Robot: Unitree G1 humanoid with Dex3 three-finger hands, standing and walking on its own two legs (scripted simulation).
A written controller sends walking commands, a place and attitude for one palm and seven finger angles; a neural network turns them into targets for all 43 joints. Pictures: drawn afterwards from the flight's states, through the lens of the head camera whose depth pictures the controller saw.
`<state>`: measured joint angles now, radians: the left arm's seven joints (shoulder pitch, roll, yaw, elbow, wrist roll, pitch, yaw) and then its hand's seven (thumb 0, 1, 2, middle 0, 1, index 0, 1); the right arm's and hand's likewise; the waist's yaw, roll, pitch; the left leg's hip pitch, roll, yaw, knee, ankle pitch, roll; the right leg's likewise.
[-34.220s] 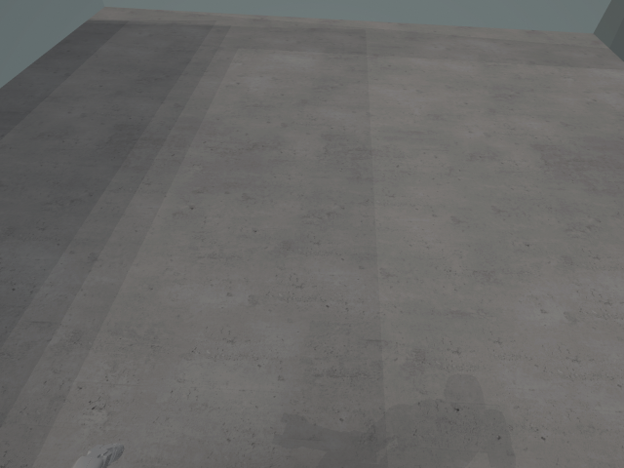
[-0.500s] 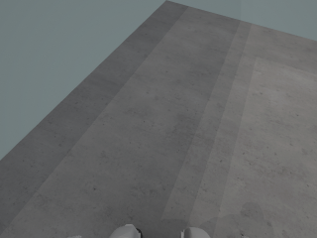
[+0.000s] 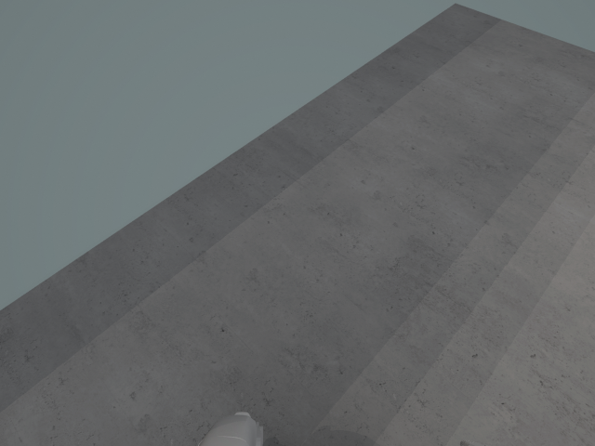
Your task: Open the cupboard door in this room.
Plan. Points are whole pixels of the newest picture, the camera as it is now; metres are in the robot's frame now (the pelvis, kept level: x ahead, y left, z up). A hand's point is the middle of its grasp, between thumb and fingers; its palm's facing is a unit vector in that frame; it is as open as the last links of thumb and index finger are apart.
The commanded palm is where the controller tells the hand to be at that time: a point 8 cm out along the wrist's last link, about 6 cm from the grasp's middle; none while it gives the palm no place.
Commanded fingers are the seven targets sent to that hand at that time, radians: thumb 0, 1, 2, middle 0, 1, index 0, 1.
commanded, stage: turn to face it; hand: left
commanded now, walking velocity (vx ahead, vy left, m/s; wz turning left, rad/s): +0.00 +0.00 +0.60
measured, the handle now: out of the picture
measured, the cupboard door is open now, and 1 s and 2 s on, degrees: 51 51 51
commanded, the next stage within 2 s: none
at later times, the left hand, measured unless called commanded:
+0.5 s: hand out of the picture +0.08 +0.19 -0.16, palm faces +0.30 -0.90 -0.32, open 7.4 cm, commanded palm none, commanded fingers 0.00 0.90 0.90 -0.20 -0.30 -0.20 -0.30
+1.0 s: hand out of the picture +0.00 +0.17 -0.17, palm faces +0.60 -0.76 -0.26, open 7.4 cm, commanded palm none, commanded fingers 0.00 0.90 0.90 -0.20 -0.30 -0.20 -0.30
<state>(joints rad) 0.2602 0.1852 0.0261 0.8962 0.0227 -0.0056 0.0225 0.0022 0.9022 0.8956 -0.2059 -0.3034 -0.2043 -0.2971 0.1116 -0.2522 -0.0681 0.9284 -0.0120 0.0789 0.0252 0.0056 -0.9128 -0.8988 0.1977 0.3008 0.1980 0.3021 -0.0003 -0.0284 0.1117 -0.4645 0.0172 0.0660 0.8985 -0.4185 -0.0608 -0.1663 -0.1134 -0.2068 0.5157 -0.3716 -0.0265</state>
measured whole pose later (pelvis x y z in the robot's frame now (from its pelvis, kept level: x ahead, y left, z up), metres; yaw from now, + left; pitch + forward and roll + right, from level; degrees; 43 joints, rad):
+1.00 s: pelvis +0.06 -0.06 -0.01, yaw +36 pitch +2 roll +0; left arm 0.17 0.26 0.07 0.90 0.01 0.06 0.01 0.01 0.91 0.90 -0.20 -0.30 -0.20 -0.30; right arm 0.14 -0.21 -0.04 0.90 -0.02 0.03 0.00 0.00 -0.91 -0.90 0.20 0.30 0.20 0.30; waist 0.01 -0.03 0.10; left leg -0.31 -0.01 0.00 0.54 -0.26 0.01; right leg -0.48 -0.08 -0.03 1.04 -0.46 0.08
